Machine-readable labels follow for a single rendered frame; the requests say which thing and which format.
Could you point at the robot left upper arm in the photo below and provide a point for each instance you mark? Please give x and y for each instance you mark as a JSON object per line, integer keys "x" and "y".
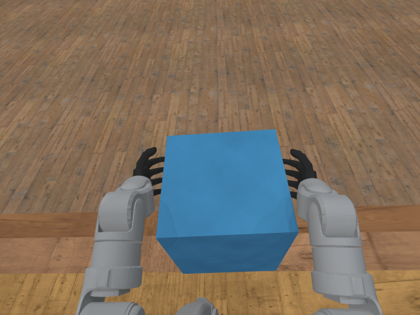
{"x": 113, "y": 308}

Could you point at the right robot hand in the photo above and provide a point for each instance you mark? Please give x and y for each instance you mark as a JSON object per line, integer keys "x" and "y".
{"x": 304, "y": 167}

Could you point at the robot left shin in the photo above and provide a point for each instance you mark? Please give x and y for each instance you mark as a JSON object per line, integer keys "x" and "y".
{"x": 203, "y": 299}

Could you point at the left robot forearm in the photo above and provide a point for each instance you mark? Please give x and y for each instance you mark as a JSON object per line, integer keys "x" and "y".
{"x": 115, "y": 265}

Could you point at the right robot forearm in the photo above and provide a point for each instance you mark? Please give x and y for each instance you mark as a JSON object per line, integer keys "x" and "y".
{"x": 339, "y": 267}

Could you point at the left robot thigh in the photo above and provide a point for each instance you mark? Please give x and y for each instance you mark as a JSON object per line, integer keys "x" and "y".
{"x": 197, "y": 308}

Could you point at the left robot hand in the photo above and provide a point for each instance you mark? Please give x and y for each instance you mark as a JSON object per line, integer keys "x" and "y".
{"x": 143, "y": 165}

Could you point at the carton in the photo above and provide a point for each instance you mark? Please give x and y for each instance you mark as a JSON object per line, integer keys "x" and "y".
{"x": 225, "y": 204}

